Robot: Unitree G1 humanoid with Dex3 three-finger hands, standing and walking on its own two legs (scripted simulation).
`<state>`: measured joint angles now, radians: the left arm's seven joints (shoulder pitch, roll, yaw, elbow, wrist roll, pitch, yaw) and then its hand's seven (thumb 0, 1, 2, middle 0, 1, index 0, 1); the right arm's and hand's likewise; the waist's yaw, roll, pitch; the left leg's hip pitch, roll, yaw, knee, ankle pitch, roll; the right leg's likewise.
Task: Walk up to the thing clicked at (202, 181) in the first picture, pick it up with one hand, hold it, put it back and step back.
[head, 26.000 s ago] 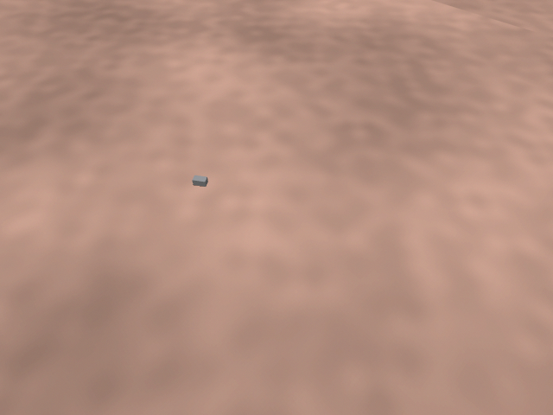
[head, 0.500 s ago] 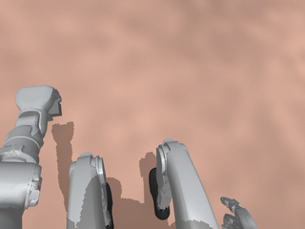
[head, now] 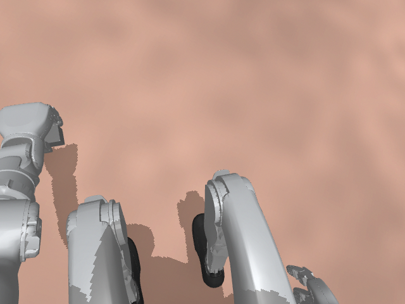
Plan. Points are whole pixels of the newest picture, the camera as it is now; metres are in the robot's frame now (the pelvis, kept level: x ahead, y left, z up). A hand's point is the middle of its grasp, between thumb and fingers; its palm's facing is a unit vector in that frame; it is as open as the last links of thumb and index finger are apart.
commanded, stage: crouch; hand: left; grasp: from above
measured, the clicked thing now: (44, 137) +0.47 +0.25 -0.21
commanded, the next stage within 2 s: lower in 0.32 s
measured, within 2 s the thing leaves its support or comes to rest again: rests again in 1.64 s
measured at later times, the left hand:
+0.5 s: hand (43, 139) +0.47 +0.25 -0.21, palm faces -0.46 -0.04 -0.89, open 6.6 cm
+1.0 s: hand (55, 143) +0.47 +0.24 -0.27, palm faces -0.47 -0.06 -0.88, open 6.6 cm
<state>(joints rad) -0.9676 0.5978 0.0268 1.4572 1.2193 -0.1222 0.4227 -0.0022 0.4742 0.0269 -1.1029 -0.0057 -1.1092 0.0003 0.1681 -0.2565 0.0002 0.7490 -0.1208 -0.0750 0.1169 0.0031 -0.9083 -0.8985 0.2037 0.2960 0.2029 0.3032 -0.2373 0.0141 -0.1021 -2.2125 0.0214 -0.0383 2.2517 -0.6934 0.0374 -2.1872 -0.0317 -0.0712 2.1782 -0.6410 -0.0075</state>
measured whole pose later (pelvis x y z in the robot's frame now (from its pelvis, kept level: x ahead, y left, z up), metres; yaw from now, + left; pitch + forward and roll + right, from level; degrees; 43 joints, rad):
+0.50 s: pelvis +0.00 +0.00 -0.04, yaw -2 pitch +35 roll -6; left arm -1.01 0.66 0.04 1.52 1.24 -0.15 0.44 0.00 0.48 0.01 -1.11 0.00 -1.11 0.00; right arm 0.17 -0.28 0.04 0.76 -0.14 -0.09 0.13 0.00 -0.91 -0.90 0.20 0.30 0.20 0.30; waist -0.25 0.00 -0.05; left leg -2.29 0.03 -0.07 2.37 -0.71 0.04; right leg -2.26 -0.03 -0.10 2.28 -0.64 -0.01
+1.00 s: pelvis +0.00 +0.00 -0.06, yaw -4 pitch +34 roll -9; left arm -1.03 0.74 0.10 1.63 1.28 -0.17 0.54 0.00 0.47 0.04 -1.10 0.00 -1.10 0.00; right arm 0.15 -0.29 0.10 0.74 -0.20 -0.14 0.19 0.00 -0.90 -0.89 0.20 0.30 0.20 0.30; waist -0.31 -0.03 0.02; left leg -2.37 0.03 -0.10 2.48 -0.72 0.04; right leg -2.32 -0.02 -0.13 2.36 -0.65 -0.01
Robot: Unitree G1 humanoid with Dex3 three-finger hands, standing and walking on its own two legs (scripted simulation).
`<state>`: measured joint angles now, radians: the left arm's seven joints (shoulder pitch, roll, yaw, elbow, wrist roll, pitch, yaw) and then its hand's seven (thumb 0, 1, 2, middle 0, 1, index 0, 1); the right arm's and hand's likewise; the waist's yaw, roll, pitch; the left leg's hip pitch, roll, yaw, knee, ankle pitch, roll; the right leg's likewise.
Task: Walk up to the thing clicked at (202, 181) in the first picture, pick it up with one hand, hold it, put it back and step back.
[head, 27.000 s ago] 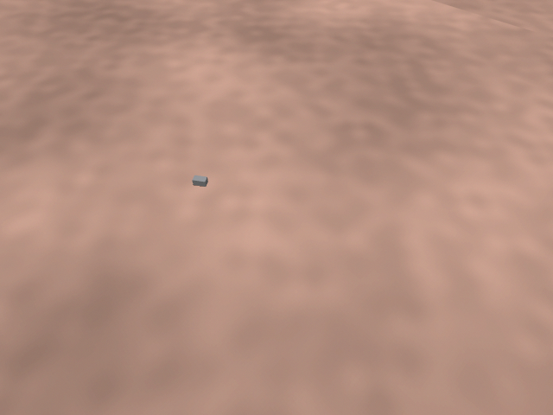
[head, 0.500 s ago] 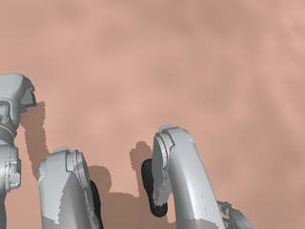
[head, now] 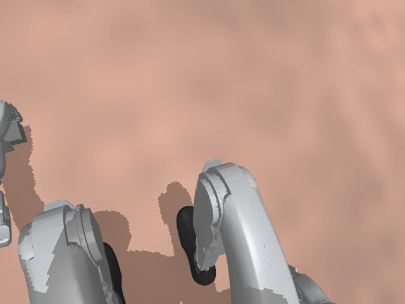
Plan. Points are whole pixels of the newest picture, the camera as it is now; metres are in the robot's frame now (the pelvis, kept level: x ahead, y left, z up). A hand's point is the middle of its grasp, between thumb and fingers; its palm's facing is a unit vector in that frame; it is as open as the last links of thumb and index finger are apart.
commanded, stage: rest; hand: left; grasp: from above
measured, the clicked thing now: (2, 136) +0.47 +0.28 -0.25
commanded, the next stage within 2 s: open in 1.02 s
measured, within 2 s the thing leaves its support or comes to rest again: rests again in 0.64 s
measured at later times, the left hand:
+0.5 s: hand (2, 142) +0.45 +0.28 -0.24, palm faces -0.46 -0.13 -0.88, open 6.6 cm
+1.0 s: hand (6, 140) +0.46 +0.27 -0.26, palm faces -0.46 -0.13 -0.88, open 6.6 cm
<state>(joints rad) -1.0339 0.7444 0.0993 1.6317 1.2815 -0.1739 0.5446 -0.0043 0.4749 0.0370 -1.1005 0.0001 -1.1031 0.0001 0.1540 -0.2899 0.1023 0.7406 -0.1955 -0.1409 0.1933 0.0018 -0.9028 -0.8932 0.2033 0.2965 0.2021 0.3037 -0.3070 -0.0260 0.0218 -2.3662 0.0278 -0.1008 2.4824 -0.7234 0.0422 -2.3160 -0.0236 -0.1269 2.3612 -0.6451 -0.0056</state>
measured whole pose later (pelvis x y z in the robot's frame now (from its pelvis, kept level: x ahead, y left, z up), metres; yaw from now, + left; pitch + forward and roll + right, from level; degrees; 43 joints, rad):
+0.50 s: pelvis +0.00 +0.00 -0.01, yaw -3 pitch +31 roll -12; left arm -1.03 0.86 0.16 1.72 1.33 -0.22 0.61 0.00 0.48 0.02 -1.09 -0.02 -1.10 -0.01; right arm 0.14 -0.31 0.16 0.74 -0.25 -0.19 0.26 0.00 -0.90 -0.89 0.20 0.30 0.20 0.30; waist -0.35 -0.07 0.08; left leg -2.38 0.03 -0.15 2.55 -0.74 0.05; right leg -2.30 -0.01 -0.17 2.39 -0.65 0.00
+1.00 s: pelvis +0.00 +0.00 -0.01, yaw -4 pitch +30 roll -13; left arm -1.06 0.94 0.17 1.79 1.31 -0.21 0.66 0.00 0.49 0.00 -1.09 -0.03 -1.09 -0.02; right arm 0.12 -0.33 0.23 0.70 -0.27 -0.25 0.31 0.00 -0.91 -0.90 0.20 0.30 0.20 0.30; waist -0.39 -0.10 0.14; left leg -2.36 0.03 -0.18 2.57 -0.75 0.04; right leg -2.28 0.00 -0.20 2.38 -0.63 0.01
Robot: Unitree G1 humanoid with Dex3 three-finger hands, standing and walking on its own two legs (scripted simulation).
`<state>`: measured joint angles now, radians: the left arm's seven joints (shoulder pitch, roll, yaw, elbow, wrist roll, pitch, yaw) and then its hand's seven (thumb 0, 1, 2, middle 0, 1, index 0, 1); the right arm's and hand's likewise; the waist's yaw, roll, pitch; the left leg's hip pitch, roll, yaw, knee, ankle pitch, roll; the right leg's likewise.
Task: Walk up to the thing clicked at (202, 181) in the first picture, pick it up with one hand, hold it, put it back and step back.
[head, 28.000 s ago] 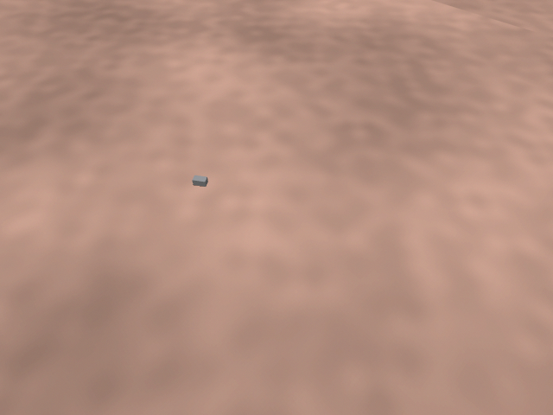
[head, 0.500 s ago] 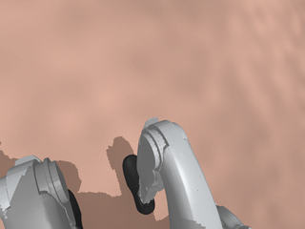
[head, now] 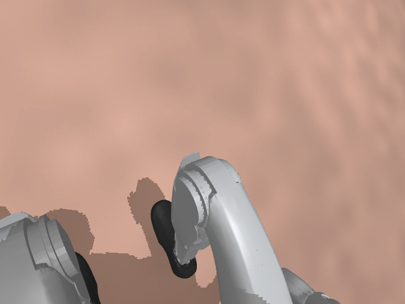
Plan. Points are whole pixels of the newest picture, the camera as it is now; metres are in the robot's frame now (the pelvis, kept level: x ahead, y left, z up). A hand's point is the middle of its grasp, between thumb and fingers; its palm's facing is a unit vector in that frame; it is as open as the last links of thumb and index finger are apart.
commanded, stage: rest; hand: left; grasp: from above
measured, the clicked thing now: out of the picture +0.45 +0.31 -0.28
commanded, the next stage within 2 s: open in 0.02 s
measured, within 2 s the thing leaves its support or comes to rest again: neither
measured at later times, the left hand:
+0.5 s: hand out of the picture +0.44 +0.30 -0.25, palm faces -0.45 -0.15 -0.88, open 8.7 cm
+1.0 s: hand out of the picture +0.44 +0.30 -0.25, palm faces -0.44 -0.16 -0.88, open 11.7 cm
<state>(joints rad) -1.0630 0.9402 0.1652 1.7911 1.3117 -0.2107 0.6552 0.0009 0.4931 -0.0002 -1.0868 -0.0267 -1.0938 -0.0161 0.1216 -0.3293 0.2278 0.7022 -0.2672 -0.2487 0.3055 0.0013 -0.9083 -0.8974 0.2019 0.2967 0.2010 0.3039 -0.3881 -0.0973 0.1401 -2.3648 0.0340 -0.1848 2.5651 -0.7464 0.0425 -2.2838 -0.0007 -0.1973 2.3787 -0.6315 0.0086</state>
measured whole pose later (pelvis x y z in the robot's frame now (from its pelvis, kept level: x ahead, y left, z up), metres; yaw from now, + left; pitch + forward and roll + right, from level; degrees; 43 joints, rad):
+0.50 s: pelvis -0.01 +0.00 +0.00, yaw -1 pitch +28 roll -14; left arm -1.07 0.97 0.11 1.80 1.31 -0.22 0.67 0.00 0.28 0.30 -0.86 -0.35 -0.78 -0.29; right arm 0.11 -0.35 0.27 0.68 -0.27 -0.28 0.31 0.00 -0.90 -0.90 0.20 0.30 0.20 0.30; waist -0.39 -0.12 0.15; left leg -2.35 0.04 -0.20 2.56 -0.74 0.05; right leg -2.26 0.01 -0.21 2.36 -0.61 0.02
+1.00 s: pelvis +0.00 +0.00 +0.00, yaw -1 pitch +29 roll -15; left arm -1.07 0.97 0.12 1.77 1.29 -0.22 0.65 0.00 -0.11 0.65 -0.44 -0.70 -0.42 -0.67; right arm 0.11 -0.35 0.27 0.67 -0.26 -0.29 0.32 0.00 -0.90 -0.90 0.20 0.30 0.20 0.30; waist -0.40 -0.12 0.17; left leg -2.35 0.03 -0.21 2.56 -0.74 0.04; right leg -2.26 0.01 -0.22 2.35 -0.62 0.01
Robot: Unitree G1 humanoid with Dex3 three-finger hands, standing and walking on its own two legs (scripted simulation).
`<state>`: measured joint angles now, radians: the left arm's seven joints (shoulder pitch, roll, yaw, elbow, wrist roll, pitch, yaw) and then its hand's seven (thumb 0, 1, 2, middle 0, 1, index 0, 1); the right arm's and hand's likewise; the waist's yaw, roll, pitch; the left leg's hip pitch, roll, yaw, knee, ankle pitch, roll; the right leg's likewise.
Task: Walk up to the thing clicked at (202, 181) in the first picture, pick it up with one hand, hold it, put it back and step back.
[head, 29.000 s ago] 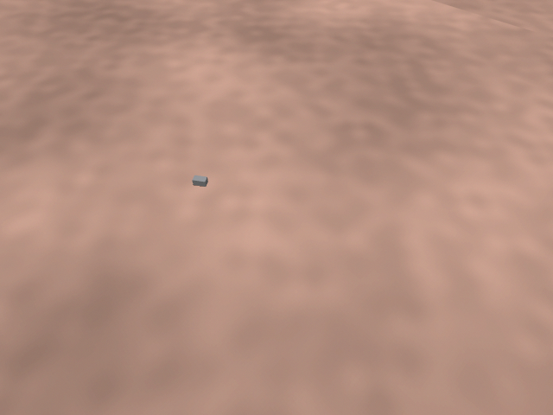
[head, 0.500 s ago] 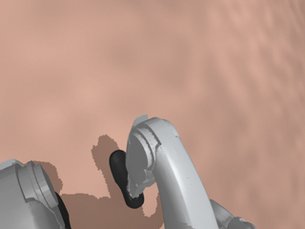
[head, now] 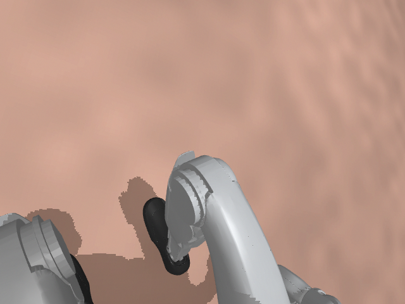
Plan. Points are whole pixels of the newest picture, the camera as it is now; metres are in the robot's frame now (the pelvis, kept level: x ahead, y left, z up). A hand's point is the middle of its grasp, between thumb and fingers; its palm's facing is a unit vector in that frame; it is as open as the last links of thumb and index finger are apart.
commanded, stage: open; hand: left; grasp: from above
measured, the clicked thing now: out of the picture +0.45 +0.32 -0.29
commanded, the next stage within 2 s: withdraw in 0.08 s
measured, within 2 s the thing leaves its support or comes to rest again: neither
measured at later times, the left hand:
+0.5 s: hand out of the picture +0.46 +0.34 -0.20, palm faces -0.30 -0.13 -0.95, open 12.5 cm
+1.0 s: hand out of the picture +0.40 +0.31 -0.11, palm faces -0.51 -0.12 -0.85, open 12.6 cm
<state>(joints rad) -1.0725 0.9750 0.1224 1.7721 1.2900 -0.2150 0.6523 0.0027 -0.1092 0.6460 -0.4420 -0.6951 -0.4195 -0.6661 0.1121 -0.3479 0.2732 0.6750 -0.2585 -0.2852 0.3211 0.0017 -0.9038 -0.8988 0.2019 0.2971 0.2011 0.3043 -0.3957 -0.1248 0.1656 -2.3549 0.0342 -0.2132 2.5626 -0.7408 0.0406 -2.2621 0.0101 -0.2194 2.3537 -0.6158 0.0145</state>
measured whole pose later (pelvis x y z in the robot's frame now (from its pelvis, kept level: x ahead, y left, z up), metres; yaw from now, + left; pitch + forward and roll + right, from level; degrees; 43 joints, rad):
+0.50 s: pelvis +0.01 +0.00 +0.01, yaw +2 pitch +32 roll -13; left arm -0.94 0.87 0.16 1.48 1.27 -0.18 0.58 0.00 -0.23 0.77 -0.34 -0.73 -0.33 -0.73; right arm 0.18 -0.33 0.17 0.71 -0.22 -0.23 0.32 0.00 -0.91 -0.90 0.20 0.30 0.20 0.30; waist -0.34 -0.05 0.03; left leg -2.36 0.03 -0.18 2.53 -0.76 0.03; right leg -2.28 0.00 -0.19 2.35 -0.65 0.00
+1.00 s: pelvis -0.01 -0.02 +0.05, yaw +9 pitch +33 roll -6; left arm -0.98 0.69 -0.03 1.45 1.22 -0.24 0.29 0.00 -0.27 0.82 -0.32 -0.77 -0.30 -0.78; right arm 0.15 -0.34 0.07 0.69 -0.12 -0.05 0.13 0.00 -0.91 -0.90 0.20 0.30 0.20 0.30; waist -0.25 -0.03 -0.06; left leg -2.24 0.01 -0.08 2.32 -0.65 0.02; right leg -2.21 -0.03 -0.11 2.23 -0.59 -0.02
